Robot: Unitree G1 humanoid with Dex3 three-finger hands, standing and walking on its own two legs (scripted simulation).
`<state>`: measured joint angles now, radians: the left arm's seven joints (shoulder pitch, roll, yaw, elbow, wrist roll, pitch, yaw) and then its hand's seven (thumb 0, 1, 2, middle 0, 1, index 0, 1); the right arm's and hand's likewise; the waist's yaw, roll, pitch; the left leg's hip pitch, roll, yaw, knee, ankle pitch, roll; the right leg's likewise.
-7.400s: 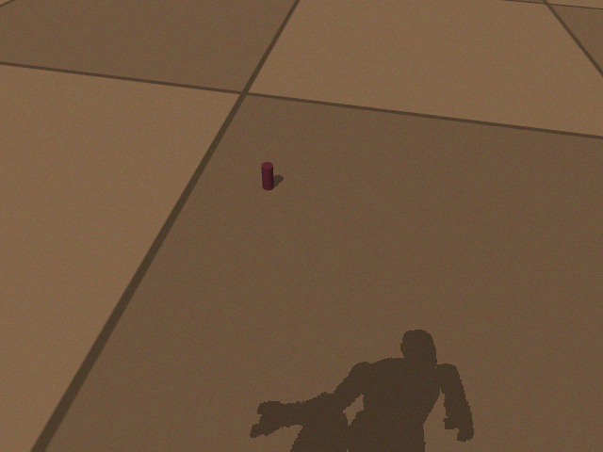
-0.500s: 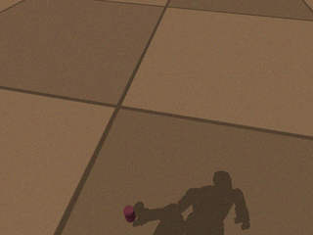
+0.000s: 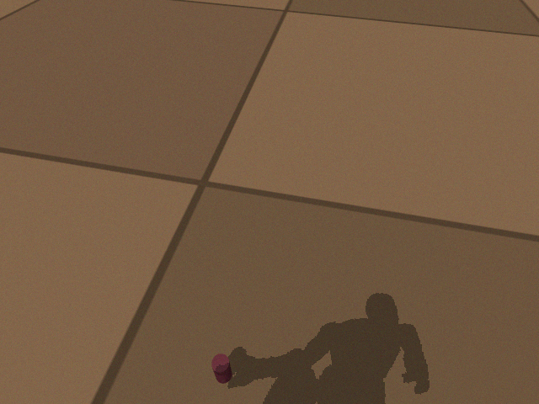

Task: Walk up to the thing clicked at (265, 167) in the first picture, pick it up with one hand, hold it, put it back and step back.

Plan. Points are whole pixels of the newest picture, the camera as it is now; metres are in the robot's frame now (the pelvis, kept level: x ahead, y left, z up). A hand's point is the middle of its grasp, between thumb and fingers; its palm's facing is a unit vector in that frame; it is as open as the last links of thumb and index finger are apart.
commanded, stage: stand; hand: left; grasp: from the side
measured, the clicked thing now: (222, 369) +0.37 +0.15 -0.72
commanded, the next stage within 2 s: go down in 0.28 s
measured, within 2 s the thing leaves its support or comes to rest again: neither
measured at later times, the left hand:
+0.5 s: hand out of the picture +0.11 +0.25 -0.16, palm faces +0.03 -0.94 -0.33, open 8.3 cm
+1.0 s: hand out of the picture +0.15 +0.27 -0.19, palm faces +0.02 -0.95 -0.31, open 16.3 cm
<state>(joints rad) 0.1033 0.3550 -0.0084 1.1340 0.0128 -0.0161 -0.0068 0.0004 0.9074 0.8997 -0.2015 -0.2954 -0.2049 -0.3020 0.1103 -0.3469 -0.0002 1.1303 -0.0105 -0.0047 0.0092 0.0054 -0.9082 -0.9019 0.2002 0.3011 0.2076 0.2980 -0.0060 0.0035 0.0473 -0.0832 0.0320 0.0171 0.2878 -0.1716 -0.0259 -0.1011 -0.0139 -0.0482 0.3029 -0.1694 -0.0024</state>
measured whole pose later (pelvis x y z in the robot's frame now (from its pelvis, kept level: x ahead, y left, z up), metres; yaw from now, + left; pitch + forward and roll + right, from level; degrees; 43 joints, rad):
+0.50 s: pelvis -0.01 +0.00 -0.01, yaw +1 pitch +1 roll +0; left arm 0.03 0.32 0.06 1.08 0.01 -0.03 0.00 0.00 0.80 0.79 -0.13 -0.22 -0.13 -0.22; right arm 0.18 -0.32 -0.01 0.93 0.04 -0.03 -0.03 0.01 -0.93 -0.91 0.20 0.30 0.21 0.30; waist -0.01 0.01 0.06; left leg -0.21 0.03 0.00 0.40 -0.21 -0.02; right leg -0.22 -0.02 -0.06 0.40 -0.20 0.00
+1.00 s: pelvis -0.01 +0.02 -0.06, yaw +0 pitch +12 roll -1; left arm 0.20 0.30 0.17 0.58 0.05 0.17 -0.04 -0.01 -0.32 0.19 -0.06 -0.13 -0.05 -0.14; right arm 0.24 -0.24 -0.03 0.61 0.02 -0.10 -0.04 0.01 -0.80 -0.88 0.20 0.30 0.21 0.30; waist -0.04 0.00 -0.08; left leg -0.68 0.03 0.00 0.93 -0.46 0.00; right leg -0.67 -0.04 -0.04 0.88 -0.42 0.02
